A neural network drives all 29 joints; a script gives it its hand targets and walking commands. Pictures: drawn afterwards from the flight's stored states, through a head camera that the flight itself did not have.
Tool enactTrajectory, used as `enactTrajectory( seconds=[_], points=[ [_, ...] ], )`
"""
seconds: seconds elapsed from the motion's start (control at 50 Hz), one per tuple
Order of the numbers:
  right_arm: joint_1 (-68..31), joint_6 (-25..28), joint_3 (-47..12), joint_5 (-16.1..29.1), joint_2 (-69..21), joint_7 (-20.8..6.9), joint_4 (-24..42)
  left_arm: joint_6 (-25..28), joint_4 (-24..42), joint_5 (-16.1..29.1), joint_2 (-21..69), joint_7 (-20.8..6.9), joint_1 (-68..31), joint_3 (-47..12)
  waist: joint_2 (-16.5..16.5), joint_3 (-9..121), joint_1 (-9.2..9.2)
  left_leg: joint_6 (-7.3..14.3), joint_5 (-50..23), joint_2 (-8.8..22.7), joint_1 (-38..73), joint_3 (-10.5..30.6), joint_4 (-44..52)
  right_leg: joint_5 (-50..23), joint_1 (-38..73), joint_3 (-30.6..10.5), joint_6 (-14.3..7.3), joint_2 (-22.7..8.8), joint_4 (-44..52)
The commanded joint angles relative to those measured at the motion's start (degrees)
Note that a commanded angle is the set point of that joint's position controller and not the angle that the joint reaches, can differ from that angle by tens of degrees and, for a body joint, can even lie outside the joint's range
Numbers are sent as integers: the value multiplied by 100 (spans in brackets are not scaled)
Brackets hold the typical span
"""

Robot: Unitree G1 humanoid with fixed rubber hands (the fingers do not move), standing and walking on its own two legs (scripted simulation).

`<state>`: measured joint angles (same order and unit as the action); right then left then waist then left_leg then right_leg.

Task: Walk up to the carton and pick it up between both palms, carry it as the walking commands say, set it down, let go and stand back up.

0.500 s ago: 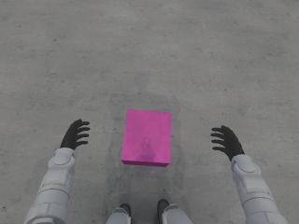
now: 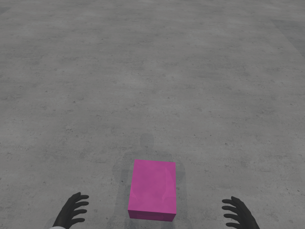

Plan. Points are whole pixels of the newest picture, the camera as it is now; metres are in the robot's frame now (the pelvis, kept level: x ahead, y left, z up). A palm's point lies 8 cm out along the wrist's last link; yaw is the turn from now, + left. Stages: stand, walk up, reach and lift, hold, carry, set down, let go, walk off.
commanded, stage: let go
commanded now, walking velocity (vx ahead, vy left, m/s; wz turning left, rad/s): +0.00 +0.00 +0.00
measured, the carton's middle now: (153, 189) +0.46 -0.01 -0.68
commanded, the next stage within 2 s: stand in 0.34 s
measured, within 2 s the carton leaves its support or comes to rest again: neither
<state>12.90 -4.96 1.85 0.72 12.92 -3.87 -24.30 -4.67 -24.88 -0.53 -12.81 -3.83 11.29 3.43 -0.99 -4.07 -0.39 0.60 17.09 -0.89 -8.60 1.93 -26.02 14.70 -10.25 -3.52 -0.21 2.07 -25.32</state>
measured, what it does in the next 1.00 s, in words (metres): shifts its weight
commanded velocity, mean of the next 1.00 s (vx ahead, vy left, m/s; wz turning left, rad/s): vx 0.00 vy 0.00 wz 0.00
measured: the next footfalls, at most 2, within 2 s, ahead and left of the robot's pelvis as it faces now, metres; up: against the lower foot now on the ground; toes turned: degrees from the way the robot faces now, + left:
none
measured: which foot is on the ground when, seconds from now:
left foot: down 0.00-1.00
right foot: down 0.00-1.00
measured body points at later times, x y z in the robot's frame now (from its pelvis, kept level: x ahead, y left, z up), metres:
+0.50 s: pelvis +0.03 +0.01 +0.00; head +0.05 +0.01 +0.45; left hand +0.15 +0.27 -0.11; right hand +0.15 -0.25 -0.10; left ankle -0.04 +0.11 -0.74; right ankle -0.01 -0.12 -0.74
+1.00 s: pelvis +0.07 +0.01 -0.01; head +0.09 +0.00 +0.44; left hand +0.11 +0.27 -0.15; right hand +0.09 -0.26 -0.15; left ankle -0.03 +0.11 -0.74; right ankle -0.01 -0.12 -0.74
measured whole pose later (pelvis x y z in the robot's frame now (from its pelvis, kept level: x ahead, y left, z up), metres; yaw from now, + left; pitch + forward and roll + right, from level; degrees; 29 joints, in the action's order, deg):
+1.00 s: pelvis +0.07 +0.01 -0.01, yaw -3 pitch +3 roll -1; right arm 20.2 0.4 0.5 -0.6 14.3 2.9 -50.1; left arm 0.5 -53.6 -0.6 -13.4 2.7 18.6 1.2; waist 1.1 1.3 0.1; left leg 0.7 24.6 0.6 -6.6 -2.4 -28.4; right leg 22.0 -10.3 -2.9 0.0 1.8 -29.6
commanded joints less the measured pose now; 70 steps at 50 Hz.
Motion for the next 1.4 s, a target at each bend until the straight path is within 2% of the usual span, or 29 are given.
enactTrajectory(
  seconds=[0.0, 0.08, 0.18, 0.32, 0.34, 0.36, 0.38, 0.44, 0.48, 0.54, 0.58, 0.62, 0.74, 0.98, 1.22, 1.38],
  points=[
    [-247, -31, 210, -86, 601, -39, 506, -53, 679, 12, -455, -20, -206, 54, 396, 69, -27, -63, -744, -22, -1, -220, 601, -767, 486, 273, 72, 58, 334],
    [-208, -123, 269, -198, 605, -48, 532, -120, 743, 58, -430, -32, -130, 25, 248, 149, -24, -80, -1215, 0, 179, -173, 543, -1111, 682, 287, 71, 117, 219],
    [-170, -229, 278, -262, 653, 32, 596, -82, 700, 117, -396, 12, 1, 6, 76, 441, 4, -81, -2296, 5, 571, -55, 326, -1573, 611, 248, 98, 217, 91],
    [-262, -436, 261, -216, 644, 209, 581, 7, 504, 88, -385, 188, 27, -15, 221, 527, -7, -113, -3060, 20, 673, -26, 115, -1664, 310, 136, 104, 288, -11],
    [79, 32, 359, -389, 867, 363, -151, 161, -377, -219, -765, 311, 559, 98, 687, 95, 53, -208, -86, 570, 13, -27, 559, -226, -268, -61, 286, -594, 374],
    [157, 235, 244, -455, 851, 460, -371, 312, -545, -312, -965, 429, 569, 113, 646, -446, 35, -296, 1468, 568, -785, 174, 752, 933, -639, -257, 309, -588, 403],
    [152, 384, 217, -492, 846, 504, -457, 424, -606, -322, -978, 467, 547, 119, 474, -664, -1, -274, 1800, 574, -921, 307, 789, 1241, -859, -341, 274, -579, 456],
    [116, 774, 206, -391, 807, 488, -725, 744, -915, -198, -698, 435, 493, 35, 54, 79, 2, -203, 599, 640, -479, 439, 550, 179, -646, -377, 221, -587, 350],
    [68, 935, 183, -294, 804, 467, -906, 887, -1083, -126, -681, 428, 363, 9, -57, 928, 45, -155, -798, 672, 134, 369, 238, -983, -301, -437, 134, -652, 145],
    [314, 955, 173, -209, 923, 528, -1213, 897, -1358, -94, -772, 493, 539, 36, 156, 1452, 56, -105, -2713, 699, 505, 250, -124, -2348, -1, -375, 58, -633, -246],
    [506, 909, 158, -178, 960, 566, -1377, 858, -1562, -49, -815, 530, 750, 34, 246, 1441, 53, -92, -3425, 698, 594, 162, -283, -2732, 6, -321, 48, -609, -371],
    [677, 854, 136, -155, 955, 592, -1513, 808, -1734, -27, -812, 553, 897, 18, 255, 1257, 59, -79, -3754, 695, 565, 94, -343, -2804, -52, -273, 45, -572, -426],
    [947, 703, 86, -137, 954, 636, -1859, 656, -2135, -38, -821, 606, 1095, -14, 204, 656, 51, -28, -3589, 675, 233, -3, -294, -2746, -100, -225, -13, -559, -442],
    [1190, 556, -25, -133, 782, 709, -2538, 537, -2883, -8, -652, 680, 1154, -114, 185, 559, 45, 10, -3087, 689, 414, -138, -159, -2931, 120, -227, -135, -627, -358],
    [1406, 477, -190, -169, 498, 727, -3215, 451, -3586, -12, -407, 680, 1201, -260, 144, 74, 54, 23, -1913, 694, 351, -140, 218, -2140, 67, -287, -157, -618, 27],
    [1511, 494, -273, -169, 327, 731, -3533, 443, -3906, 3, -247, 671, 1195, -346, 165, -75, 54, 14, -1611, 707, 314, -126, 341, -1770, 25, -299, -144, -604, 169]
  ],
)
